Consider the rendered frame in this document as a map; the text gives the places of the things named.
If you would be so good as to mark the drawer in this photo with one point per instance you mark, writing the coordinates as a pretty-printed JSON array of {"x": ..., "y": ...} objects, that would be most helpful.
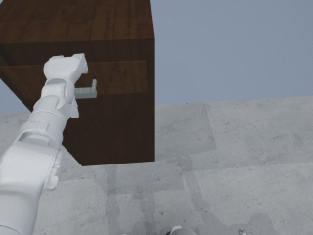
[{"x": 115, "y": 77}]

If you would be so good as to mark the right robot shin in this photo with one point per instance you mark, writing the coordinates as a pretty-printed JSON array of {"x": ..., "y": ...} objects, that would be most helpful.
[{"x": 175, "y": 228}]

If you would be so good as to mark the robot left forearm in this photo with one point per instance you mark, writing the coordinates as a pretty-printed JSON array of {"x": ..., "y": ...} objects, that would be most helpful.
[{"x": 49, "y": 117}]

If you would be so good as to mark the handle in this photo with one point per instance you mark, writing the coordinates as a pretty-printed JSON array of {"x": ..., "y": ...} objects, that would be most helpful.
[{"x": 86, "y": 92}]

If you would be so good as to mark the robot left hand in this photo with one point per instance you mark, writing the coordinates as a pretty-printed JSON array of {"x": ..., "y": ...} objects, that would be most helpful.
[{"x": 69, "y": 67}]

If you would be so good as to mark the left robot upper arm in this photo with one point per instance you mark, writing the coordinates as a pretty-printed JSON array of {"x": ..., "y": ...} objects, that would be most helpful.
[{"x": 29, "y": 170}]

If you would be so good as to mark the cabinet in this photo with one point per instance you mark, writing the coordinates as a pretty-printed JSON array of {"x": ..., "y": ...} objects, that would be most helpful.
[{"x": 111, "y": 129}]

